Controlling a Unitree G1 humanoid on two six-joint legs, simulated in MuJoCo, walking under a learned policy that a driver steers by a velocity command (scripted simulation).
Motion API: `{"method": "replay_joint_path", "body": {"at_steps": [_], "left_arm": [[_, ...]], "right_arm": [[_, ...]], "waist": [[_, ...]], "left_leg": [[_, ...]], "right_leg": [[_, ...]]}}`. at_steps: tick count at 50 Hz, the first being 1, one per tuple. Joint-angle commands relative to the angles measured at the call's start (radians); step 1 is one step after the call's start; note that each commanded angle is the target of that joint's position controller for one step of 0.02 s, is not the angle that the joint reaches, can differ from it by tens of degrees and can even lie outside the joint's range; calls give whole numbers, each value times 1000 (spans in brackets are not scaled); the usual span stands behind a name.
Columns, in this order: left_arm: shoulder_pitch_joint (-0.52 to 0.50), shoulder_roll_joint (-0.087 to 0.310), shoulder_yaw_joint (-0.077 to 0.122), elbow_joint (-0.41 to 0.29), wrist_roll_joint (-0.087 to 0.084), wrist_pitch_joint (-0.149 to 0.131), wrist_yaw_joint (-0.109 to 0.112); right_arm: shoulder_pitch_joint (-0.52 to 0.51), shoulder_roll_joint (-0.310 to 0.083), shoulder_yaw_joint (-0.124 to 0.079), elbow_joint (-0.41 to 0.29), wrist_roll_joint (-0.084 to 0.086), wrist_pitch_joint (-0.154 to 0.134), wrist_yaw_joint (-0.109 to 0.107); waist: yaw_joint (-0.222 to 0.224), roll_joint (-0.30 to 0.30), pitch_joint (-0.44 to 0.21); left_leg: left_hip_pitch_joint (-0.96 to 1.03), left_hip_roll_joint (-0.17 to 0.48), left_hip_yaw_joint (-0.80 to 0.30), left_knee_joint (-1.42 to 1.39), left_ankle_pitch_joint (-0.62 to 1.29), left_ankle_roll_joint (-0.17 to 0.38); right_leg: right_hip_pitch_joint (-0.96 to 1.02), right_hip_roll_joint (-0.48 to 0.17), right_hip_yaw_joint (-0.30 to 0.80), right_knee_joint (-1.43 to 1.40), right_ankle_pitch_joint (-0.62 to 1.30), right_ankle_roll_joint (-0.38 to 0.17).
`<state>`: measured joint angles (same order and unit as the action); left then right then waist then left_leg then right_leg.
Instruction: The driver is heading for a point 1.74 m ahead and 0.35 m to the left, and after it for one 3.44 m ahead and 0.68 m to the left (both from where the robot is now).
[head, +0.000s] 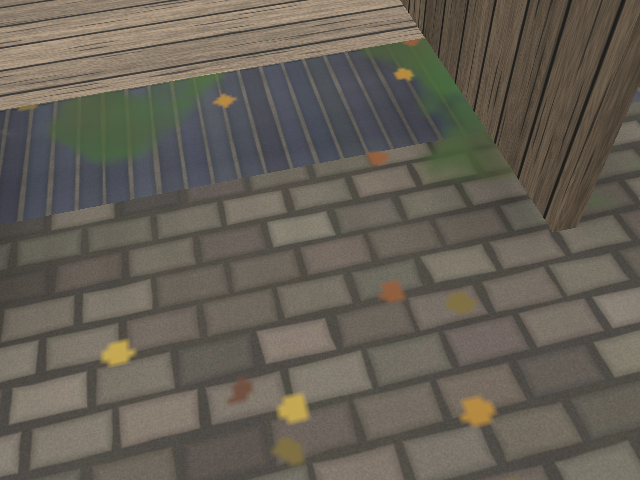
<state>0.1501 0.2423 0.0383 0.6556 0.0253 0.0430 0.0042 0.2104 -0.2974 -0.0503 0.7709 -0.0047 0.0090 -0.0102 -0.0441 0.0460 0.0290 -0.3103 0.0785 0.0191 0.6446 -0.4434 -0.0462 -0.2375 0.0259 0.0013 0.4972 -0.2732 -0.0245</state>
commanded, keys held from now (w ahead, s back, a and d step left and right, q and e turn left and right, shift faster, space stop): q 0.56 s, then no key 0.18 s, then e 0.26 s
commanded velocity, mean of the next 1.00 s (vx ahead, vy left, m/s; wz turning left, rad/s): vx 0.00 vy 0.00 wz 0.25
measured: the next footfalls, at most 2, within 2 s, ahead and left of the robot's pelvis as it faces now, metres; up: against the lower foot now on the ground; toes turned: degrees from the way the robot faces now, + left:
left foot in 0.34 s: +0.00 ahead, +0.13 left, +0.00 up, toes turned +13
right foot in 0.86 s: +0.09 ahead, -0.09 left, +0.00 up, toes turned +22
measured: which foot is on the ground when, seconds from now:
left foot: up 0.00-0.32, down 0.34-1.00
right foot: down 0.00-0.36, up 0.38-0.84, down 0.86-1.00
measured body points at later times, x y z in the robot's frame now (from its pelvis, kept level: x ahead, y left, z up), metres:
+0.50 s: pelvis -0.03 +0.04 +0.01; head +0.00 +0.08 +0.45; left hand +0.07 +0.36 -0.11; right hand +0.15 -0.22 -0.08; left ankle -0.04 +0.12 -0.74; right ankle -0.01 -0.12 -0.65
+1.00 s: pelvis +0.00 +0.02 +0.00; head +0.02 +0.02 +0.45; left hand +0.03 +0.32 -0.11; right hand +0.23 -0.18 -0.11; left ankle -0.04 +0.12 -0.74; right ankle +0.05 -0.10 -0.74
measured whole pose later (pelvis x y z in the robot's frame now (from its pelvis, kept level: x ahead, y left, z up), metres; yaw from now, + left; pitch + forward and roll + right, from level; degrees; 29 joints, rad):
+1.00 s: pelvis +0.00 +0.02 +0.00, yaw +17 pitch +0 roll +0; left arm 0.18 0.28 0.05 0.82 -0.01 -0.01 0.01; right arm 0.14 -0.27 -0.03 0.73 -0.02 0.01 -0.03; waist 0.01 0.02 0.04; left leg -0.22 -0.06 -0.06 0.52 -0.30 0.03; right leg -0.25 0.01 0.08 0.52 -0.26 0.02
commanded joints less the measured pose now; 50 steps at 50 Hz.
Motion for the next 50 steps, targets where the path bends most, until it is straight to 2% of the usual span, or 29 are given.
{"method": "replay_joint_path", "body": {"at_steps": [1,2,5,8,11,14,16,17,18,19,20,21,22,23,24,27,31,37,39,41,42,43,44,45,46,47,50], "left_arm": [[-37,127,29,-42,14,-46,0],[-56,142,34,-33,6,-53,3],[-51,171,48,-12,-8,-44,19],[-56,162,53,4,-16,-30,30],[-80,169,61,13,-16,-20,33],[-91,190,70,24,-27,-12,35],[-113,195,73,32,-45,-6,38],[-72,174,70,55,-51,-7,37],[-42,125,60,50,-19,-10,32],[-176,106,49,-19,-3,-16,39],[-190,144,61,-13,-12,-18,42],[-164,157,68,2,-28,-17,40],[-132,164,75,29,-29,-16,44],[-122,178,81,40,-22,-14,49],[-108,170,82,49,-22,-16,48],[-84,154,80,58,-32,-22,44],[-90,147,73,63,-32,-29,43],[-78,152,63,72,-35,-47,28],[-47,140,55,88,-35,-54,20],[-5,109,42,109,-30,-63,7],[-5,119,38,110,-21,-67,3],[-6,173,45,101,-13,-69,7],[-34,260,62,90,-20,-66,10],[-53,246,62,91,-34,-62,6],[-59,223,59,86,-38,-62,2],[-56,218,56,88,-37,-64,2],[-37,226,59,85,-43,-68,8]], "right_arm": [[-31,-97,-22,-46,9,0,-7],[-12,-116,-30,-39,5,11,-13],[25,-127,-43,-33,23,21,-17],[9,-94,-39,-49,26,31,-20],[-7,-76,-31,-72,24,34,-11],[17,-87,-34,-85,26,34,8],[76,-87,-39,-74,24,33,19],[94,-112,-49,-72,14,30,17],[107,-220,-78,-89,11,25,1],[131,-292,-87,-107,-17,9,7],[124,-249,-75,-121,-34,-15,14],[75,-223,-67,-124,-25,-30,13],[18,-205,-66,-133,-3,-32,6],[-16,-177,-56,-140,16,-29,-1],[-19,-162,-47,-145,19,-25,-9],[2,-157,-46,-158,12,-17,-18],[4,-158,-45,-164,7,-6,-26],[-32,-160,-38,-157,-6,5,-14],[-60,-114,-18,-148,-10,5,-9],[-83,-75,1,-125,-7,1,-3],[-50,-70,4,-102,-8,-6,0],[-19,-75,4,-92,-25,-17,0],[37,-103,-8,-89,-38,-26,2],[9,-101,-8,-91,-39,-26,-5],[-41,-118,-14,-96,-31,-23,-14],[-61,-122,-20,-100,-21,-17,-24],[-50,-101,-29,-112,-11,2,-35]], "waist": [[42,-221,-83],[37,-226,-64],[40,-194,-49],[53,-168,-38],[58,-168,-60],[45,-180,-87],[3,-173,-94],[1,-114,-85],[32,136,-87],[-18,294,-74],[-34,131,-111],[0,85,-90],[26,30,-71],[37,33,-60],[44,53,-71],[41,57,-93],[22,81,-85],[2,103,-56],[11,91,-78],[47,68,-82],[52,38,-73],[28,-18,-85],[-39,-131,-80],[-23,-181,-79],[5,-188,-59],[14,-190,-61],[22,-215,-69]], "left_leg": [[-93,7,-50,115,-50,-29],[-87,8,-64,158,-32,-38],[-132,-21,-52,305,-63,-46],[-179,-12,-45,319,-68,-46],[-133,-8,-12,227,-38,-36],[-64,-22,24,113,13,-7],[42,-53,64,-76,166,37],[113,-64,24,-197,304,75],[247,117,-259,-282,621,153],[249,317,-575,-325,807,366],[257,310,-543,-336,736,407],[238,257,-451,-328,657,357],[231,198,-388,-323,565,299],[231,175,-366,-324,551,269],[210,146,-339,-327,577,260],[242,118,-322,-328,583,265],[263,111,-336,-328,493,265],[157,102,-363,-313,433,282],[149,105,-350,-291,474,275],[115,81,-314,-265,482,241],[99,56,-295,-263,448,200],[84,9,-260,-225,364,149],[75,-78,-182,-188,246,109],[113,-110,-126,-180,212,71],[130,-114,-105,-154,214,57],[129,-114,-90,-126,228,58],[107,-117,-72,-92,228,64]], "right_leg": [[110,-261,203,-173,356,-171],[83,-268,189,-170,399,-169],[81,-291,155,-151,474,-203],[113,-318,140,-153,448,-224],[129,-331,109,-142,474,-227],[144,-345,86,-106,500,-207],[108,-320,35,-33,432,-149],[54,-270,-18,56,287,-81],[-148,-162,-133,312,1,29],[-368,10,-63,523,-413,80],[-396,-16,54,676,-428,75],[-405,-38,78,704,-338,62],[-411,-54,82,680,-248,62],[-417,-63,89,653,-182,70],[-377,-52,82,666,-132,81],[-361,-30,81,619,-63,105],[-342,-39,82,445,-36,130],[-183,-49,59,257,-76,123],[-102,-65,51,172,-63,112],[34,-60,28,-32,87,92],[96,-63,43,-141,227,75],[148,-127,128,-124,410,48],[124,-174,185,-63,519,-11],[49,-181,215,-82,391,-67],[7,-178,247,-107,313,-81],[-4,-178,268,-117,299,-81],[-2,-183,330,-97,318,-101]]}}
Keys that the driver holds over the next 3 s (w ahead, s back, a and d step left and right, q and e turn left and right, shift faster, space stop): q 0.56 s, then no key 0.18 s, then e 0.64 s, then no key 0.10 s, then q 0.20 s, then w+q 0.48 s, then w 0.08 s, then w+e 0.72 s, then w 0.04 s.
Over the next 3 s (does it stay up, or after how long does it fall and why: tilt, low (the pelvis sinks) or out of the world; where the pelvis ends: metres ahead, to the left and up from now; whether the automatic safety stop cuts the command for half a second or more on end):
stays up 0.57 0.21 -0.01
